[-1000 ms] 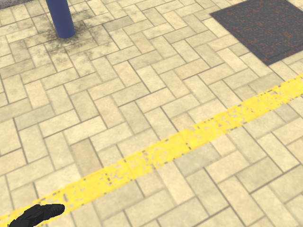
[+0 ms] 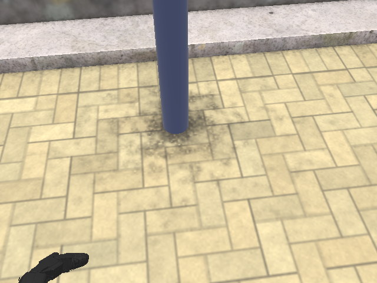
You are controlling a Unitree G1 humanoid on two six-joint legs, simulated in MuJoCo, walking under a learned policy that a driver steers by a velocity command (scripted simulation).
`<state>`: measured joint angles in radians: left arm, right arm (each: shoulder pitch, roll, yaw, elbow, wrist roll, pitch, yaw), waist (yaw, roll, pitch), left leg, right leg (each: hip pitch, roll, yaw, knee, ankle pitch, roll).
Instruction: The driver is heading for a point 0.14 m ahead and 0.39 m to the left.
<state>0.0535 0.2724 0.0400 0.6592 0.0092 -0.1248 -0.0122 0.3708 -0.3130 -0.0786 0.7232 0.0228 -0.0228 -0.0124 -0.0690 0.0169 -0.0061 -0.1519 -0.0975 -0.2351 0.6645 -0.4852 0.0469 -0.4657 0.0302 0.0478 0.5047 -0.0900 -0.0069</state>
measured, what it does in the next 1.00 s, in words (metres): walks ahead, turning left: left foot, then right foot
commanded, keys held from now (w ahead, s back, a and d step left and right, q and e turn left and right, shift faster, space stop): w+q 0.10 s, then q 0.64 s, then w+q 0.10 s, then q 0.16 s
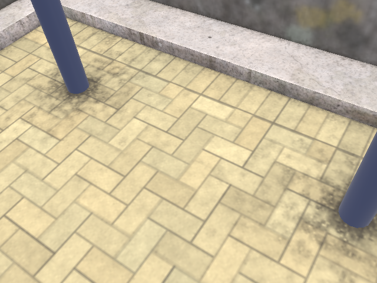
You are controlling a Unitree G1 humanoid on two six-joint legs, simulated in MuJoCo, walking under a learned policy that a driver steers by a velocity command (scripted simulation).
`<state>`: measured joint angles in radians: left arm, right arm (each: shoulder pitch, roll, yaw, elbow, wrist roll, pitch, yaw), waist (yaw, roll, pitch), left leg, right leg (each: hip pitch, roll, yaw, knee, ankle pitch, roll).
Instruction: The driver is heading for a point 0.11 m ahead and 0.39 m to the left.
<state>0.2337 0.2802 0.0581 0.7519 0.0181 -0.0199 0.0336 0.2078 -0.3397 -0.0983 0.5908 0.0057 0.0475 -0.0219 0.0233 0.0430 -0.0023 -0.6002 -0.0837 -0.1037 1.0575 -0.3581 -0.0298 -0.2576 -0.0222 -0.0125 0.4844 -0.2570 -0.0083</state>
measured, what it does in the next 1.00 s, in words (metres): steps on the spot, turning left: left foot, then right foot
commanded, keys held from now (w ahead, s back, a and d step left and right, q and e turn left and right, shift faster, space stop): q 0.78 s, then no key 0.22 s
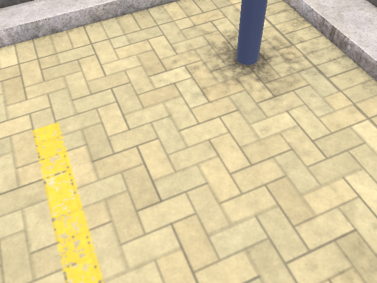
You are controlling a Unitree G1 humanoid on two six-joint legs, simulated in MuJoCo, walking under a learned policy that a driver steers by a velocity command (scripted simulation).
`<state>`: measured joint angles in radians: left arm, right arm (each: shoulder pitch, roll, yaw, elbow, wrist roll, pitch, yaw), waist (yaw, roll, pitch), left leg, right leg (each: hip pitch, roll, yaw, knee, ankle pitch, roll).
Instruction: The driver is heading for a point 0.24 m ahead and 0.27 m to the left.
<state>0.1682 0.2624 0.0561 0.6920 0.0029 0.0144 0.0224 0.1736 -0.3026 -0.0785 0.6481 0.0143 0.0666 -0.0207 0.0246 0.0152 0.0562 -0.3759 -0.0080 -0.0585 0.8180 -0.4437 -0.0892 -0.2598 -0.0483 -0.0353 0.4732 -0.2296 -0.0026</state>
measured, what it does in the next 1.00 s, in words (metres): walks ahead, turning left: left foot, then right foot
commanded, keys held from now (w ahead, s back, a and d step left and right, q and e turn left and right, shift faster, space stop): no key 0.20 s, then w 0.08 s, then w+q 0.68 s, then no key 0.04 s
